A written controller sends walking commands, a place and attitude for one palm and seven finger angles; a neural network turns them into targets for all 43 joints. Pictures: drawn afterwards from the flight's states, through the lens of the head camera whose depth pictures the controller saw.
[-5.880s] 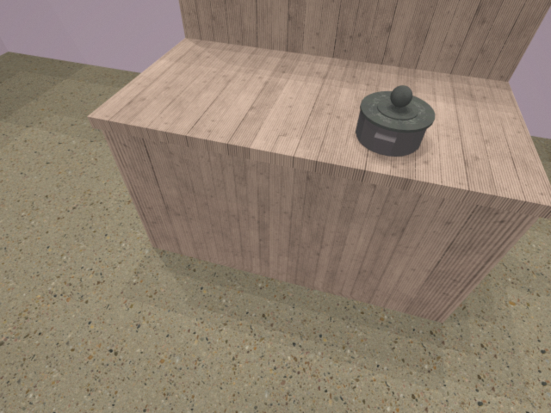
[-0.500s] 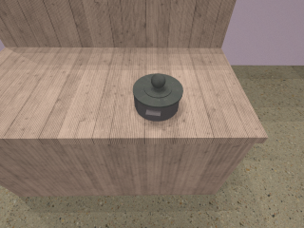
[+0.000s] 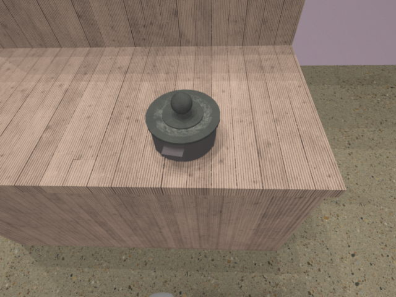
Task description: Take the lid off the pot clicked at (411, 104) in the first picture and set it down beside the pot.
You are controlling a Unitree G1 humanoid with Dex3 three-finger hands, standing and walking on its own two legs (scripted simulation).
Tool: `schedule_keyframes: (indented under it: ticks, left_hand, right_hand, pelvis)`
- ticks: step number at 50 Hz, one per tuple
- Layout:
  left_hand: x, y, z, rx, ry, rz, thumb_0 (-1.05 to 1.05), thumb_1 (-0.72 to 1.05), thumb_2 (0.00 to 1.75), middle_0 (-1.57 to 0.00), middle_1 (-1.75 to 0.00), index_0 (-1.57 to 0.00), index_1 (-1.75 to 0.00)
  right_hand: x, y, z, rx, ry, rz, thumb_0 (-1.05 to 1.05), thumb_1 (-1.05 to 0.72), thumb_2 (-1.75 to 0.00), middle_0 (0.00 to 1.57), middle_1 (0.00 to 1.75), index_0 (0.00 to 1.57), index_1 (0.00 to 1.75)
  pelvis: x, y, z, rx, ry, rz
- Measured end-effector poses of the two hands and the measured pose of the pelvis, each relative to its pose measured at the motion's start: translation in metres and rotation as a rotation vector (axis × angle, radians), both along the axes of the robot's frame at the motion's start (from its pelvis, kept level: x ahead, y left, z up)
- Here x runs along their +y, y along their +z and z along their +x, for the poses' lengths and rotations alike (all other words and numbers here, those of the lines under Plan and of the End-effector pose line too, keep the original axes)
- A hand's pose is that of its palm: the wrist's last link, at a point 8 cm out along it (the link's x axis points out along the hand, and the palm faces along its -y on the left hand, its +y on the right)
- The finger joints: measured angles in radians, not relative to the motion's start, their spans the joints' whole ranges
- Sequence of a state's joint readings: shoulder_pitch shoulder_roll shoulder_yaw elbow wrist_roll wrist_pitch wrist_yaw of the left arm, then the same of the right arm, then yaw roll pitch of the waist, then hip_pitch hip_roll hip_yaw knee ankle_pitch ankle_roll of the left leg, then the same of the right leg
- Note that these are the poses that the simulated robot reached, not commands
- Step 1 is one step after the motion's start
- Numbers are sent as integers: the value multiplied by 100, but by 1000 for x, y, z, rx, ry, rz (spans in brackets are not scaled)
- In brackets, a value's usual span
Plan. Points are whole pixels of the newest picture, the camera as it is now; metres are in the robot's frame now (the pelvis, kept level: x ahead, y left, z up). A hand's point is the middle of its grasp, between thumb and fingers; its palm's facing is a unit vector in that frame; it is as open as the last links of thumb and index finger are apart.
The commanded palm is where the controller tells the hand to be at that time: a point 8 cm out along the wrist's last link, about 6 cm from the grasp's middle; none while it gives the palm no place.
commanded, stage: shuffle to correct the standing spot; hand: left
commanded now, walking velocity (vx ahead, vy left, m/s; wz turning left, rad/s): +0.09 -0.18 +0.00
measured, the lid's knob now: (181, 103) +0.53 +0.07 +0.07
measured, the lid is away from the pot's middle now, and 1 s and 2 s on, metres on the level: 0.00 0.00 0.00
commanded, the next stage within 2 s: come to a stop and stand still in 0.32 s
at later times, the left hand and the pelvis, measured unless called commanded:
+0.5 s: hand (154, 296) +0.14 +0.12 -0.16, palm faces +0.01 -0.97 -0.26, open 7.3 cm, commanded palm none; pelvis +0.08 -0.09 +0.00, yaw +0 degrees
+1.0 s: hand out of the picture +0.11 +0.13 -0.16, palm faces +0.08 -0.96 -0.25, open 7.4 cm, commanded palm none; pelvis +0.05 -0.07 +0.01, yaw +1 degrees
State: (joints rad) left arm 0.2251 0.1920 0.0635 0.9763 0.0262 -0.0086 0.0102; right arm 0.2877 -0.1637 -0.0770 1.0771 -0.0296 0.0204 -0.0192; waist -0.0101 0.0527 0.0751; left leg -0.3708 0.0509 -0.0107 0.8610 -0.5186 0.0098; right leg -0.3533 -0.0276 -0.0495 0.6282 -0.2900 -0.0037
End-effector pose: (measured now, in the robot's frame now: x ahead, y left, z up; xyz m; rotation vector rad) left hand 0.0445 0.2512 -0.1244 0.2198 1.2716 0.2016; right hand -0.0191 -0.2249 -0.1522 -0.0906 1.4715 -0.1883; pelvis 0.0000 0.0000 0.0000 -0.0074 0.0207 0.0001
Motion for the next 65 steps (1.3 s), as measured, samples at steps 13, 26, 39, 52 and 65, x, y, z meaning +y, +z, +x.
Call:
schedule_keyframes:
  ticks: [13,26,39,52,65]
  left_hand:
    - [-57,-28,20,117,2,-125,1,93,90,-20,-30,-20,-30]
    - [-91,-5,94,-1,-19,-7,0,92,90,-20,-30,-20,-30]
    - [-112,-14,85,1,19,-67,0,92,90,-20,-30,-20,-30]
    - [-66,-10,42,-63,33,-1,0,91,90,-20,-30,-20,-30]
    - [-69,-6,-64,27,48,-51,0,91,90,-20,-30,-20,-30]
  right_hand:
    - [-44,30,99,-188,53,-110,0,-91,-90,19,30,20,30]
    - [-96,1,114,-64,29,-19,1,-91,-90,20,30,20,30]
    - [-112,23,158,-152,83,-81,1,-91,-90,19,30,20,30]
    - [-68,27,150,-332,118,-42,1,-92,-90,20,30,20,30]
    - [-64,30,68,-273,120,-44,0,-92,-90,20,30,20,30]
  pelvis:
    - [-28,3,46,-25,-11,5]
    - [-90,-2,81,0,-1,-1]
    - [-90,6,78,-26,33,-3]
    - [-65,0,45,-57,8,-1]
    - [-51,7,-11,-57,21,-21]
